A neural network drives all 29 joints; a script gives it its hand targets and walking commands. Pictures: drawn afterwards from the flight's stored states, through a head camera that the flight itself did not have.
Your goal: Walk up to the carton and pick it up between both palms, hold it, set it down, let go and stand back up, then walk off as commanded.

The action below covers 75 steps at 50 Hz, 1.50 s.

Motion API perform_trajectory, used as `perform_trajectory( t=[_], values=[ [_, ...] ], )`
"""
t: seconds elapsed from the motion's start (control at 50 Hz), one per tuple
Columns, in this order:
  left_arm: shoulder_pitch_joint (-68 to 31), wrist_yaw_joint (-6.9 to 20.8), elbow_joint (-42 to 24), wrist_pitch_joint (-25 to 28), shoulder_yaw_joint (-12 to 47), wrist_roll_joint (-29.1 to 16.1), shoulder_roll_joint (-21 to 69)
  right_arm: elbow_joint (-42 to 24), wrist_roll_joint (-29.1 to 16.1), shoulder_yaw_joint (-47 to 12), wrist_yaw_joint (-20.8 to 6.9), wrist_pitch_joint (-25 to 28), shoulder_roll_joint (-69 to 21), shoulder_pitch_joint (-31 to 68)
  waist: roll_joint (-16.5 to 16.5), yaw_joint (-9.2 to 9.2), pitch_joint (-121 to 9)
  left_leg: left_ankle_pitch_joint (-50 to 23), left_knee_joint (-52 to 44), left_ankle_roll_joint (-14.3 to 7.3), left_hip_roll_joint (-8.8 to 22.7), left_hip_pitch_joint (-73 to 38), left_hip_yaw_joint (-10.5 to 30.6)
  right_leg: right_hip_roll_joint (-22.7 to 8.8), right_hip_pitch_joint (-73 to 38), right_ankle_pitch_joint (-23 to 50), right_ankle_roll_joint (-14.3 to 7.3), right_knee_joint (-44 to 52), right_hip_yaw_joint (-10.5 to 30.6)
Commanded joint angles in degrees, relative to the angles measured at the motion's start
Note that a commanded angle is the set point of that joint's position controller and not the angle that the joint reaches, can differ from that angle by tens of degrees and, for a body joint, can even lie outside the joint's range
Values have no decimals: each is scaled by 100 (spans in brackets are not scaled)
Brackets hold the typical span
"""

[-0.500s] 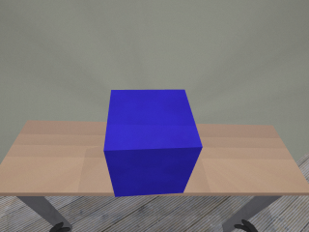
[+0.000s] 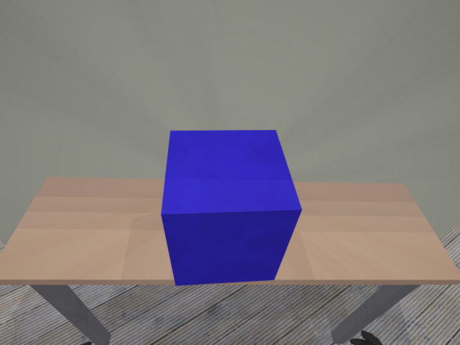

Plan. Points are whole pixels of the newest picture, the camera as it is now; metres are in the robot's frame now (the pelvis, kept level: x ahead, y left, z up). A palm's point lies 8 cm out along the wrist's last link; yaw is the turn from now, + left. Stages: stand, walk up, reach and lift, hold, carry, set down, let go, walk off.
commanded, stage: stand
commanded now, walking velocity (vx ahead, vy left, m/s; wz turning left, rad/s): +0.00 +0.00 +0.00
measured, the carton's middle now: (224, 209) +0.38 +0.01 +0.02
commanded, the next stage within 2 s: walk off in 1.18 s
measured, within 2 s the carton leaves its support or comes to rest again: neither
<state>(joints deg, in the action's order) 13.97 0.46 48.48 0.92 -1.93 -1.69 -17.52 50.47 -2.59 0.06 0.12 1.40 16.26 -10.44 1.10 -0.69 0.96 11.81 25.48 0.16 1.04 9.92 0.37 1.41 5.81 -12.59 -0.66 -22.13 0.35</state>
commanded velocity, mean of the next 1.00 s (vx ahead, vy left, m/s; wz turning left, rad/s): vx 0.00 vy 0.00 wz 0.00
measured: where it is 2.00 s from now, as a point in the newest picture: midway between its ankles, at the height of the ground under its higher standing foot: outside the picture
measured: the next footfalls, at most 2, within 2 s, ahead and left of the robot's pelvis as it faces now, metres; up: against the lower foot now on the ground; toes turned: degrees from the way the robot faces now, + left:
none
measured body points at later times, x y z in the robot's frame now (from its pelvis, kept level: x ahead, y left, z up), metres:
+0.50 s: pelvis +0.00 +0.00 +0.00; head +0.00 +0.01 +0.45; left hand +0.09 +0.28 -0.12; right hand +0.11 -0.28 -0.11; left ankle +0.03 +0.12 -0.74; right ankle +0.00 -0.12 -0.74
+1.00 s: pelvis +0.01 +0.00 +0.00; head +0.01 +0.00 +0.45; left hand +0.10 +0.28 -0.12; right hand +0.12 -0.28 -0.11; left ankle +0.03 +0.12 -0.74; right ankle +0.00 -0.12 -0.74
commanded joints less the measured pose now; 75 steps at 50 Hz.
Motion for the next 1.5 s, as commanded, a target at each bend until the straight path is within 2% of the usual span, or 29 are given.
perform_trajectory(
  t=[0.0,0.08,0.1,0.12,0.22,0.26,0.36,0.46,0.54,0.56,0.68,0.7,0.84,0.86,0.96,0.98,1.08,1.1,1.14,1.18,1.22,1.28,1.3,1.34,1.36,1.42,1.44,1.46,1.48],
  values=[
    [-242,-78,55,202,-313,343,-1396,-44,417,352,65,67,1293,352,-409,7,636,-26,-829,-352,614,235,782,-734,347,-18,-162,614,558],
    [-265,-74,86,194,-298,371,-1273,-103,461,367,50,92,1338,515,-852,46,467,-195,-594,-301,519,162,584,-823,309,-3,-185,704,651],
    [-309,-55,48,210,-284,361,-1423,-10,390,357,53,96,1246,362,-390,-29,467,-144,-712,-272,494,-3,714,-748,376,-13,-175,676,579],
    [-338,-59,90,198,-289,333,-1359,39,430,370,33,116,1425,427,-704,28,564,-229,-626,-315,498,78,669,-811,381,247,-184,697,740],
    [-351,-54,107,196,-308,299,-1299,115,430,398,29,98,1482,448,-505,73,371,-137,-689,-284,557,137,690,-793,228,188,-200,647,657],
    [-342,-34,177,132,-310,318,-1369,57,397,380,28,74,1417,420,-814,-22,550,-194,-673,-255,517,145,587,-805,436,195,-206,665,691],
    [-299,-70,119,204,-279,378,-1243,119,443,397,54,90,1422,514,-441,50,381,-226,-681,-306,542,-33,672,-754,392,421,-192,634,604],
    [-343,-104,157,172,-285,291,-1299,135,432,353,52,124,1411,689,-788,134,156,-640,-632,-247,547,18,621,-811,-38,723,-143,616,583],
    [-316,-70,195,197,-275,334,-1251,194,449,368,73,87,1419,756,-587,139,-1,-884,-626,-245,587,-370,535,-740,94,898,-104,580,536],
    [-463,-86,189,175,-281,344,-1352,118,379,368,99,62,1334,581,-426,-33,103,-865,-629,-289,611,-188,621,-788,104,984,-189,549,486],
    [-355,-70,209,191,-263,317,-1317,202,424,404,63,102,1487,649,-799,63,-38,-736,-630,-218,543,-291,459,-821,52,950,-161,634,568],
    [-323,-43,263,190,-277,305,-1368,272,402,359,53,112,1420,708,-462,108,62,-717,-671,-250,573,-166,523,-848,107,810,-173,621,555],
    [-346,-61,260,219,-249,270,-1300,205,385,325,58,104,1276,767,-511,123,93,-634,-735,-258,585,-146,630,-830,20,700,-203,670,637],
    [-333,-91,303,214,-280,295,-1413,151,373,300,39,97,1285,741,-829,67,105,-695,-707,-268,585,-126,558,-879,8,830,-176,655,700],
    [-432,-75,293,190,-331,305,-1409,248,337,341,57,83,1378,689,-374,47,-128,-961,-624,-211,583,-287,566,-796,6,966,-179,520,511],
    [-304,-91,264,192,-314,282,-1366,285,367,382,59,72,1494,650,-641,102,17,-1018,-603,-266,600,-298,527,-831,117,942,-175,604,608],
    [-539,-56,302,173,-259,321,-1351,254,433,316,60,68,1337,657,-496,25,176,-931,-676,-247,574,-161,528,-798,166,847,-154,551,537],
    [-453,-58,230,194,-263,300,-1180,275,404,300,83,83,1301,552,-823,57,23,-943,-639,-252,608,-241,509,-822,20,919,-164,572,568],
    [-459,-78,285,156,-276,309,-1414,296,380,377,61,82,1416,757,-374,56,48,-546,-747,-178,593,-209,570,-807,152,655,-177,621,546],
    [-390,-74,274,175,-284,346,-1332,269,422,357,65,54,1464,628,-781,41,140,-488,-806,-244,593,-198,579,-794,133,549,-153,632,582],
    [-341,-92,319,170,-301,264,-1361,262,415,370,39,88,1456,597,-344,120,223,-722,-812,-239,591,-81,645,-833,68,643,-167,586,488],
    [-428,-79,324,203,-291,313,-1373,353,434,379,70,93,1465,512,-757,21,7,-802,-656,-227,592,-219,502,-842,28,835,-156,676,566],
    [-295,-84,359,205,-276,322,-1367,293,357,394,35,114,1401,558,-564,4,161,-636,-739,-252,600,-216,612,-830,120,788,-148,650,575],
    [-200,-80,410,221,-261,328,-1404,312,365,344,18,89,1325,447,-548,25,-84,-856,-737,-221,608,-321,628,-791,29,771,-150,542,477],
    [-287,-57,100,43,-329,110,-1623,-133,340,529,72,-44,1829,497,-576,-49,421,-2866,-51,-407,543,76,580,-685,800,2521,-258,-339,491],
    [-105,-106,-223,-80,-365,97,-1473,-372,333,571,115,-148,1880,350,-1157,-104,226,-3244,-149,-984,876,392,803,-299,845,1362,-221,-1592,159],
    [-192,-92,-229,-150,-367,99,-1299,-374,406,640,139,-148,1949,213,-1313,-155,-79,-3528,-218,-1272,1229,187,1221,8,1021,386,-186,-2342,-6],
    [-9,-87,-187,-155,-350,174,-1266,-418,362,640,132,-175,1942,368,-1645,-81,-56,-3753,-529,-1510,1679,349,1618,180,1212,-1749,-190,-2622,-75],
    [18,-61,-256,-228,-409,213,-1252,-419,354,665,175,-205,2070,248,-1540,-38,-6,-3448,-584,-1620,1884,624,1704,113,1125,-2130,-233,-3003,193]
  ],
)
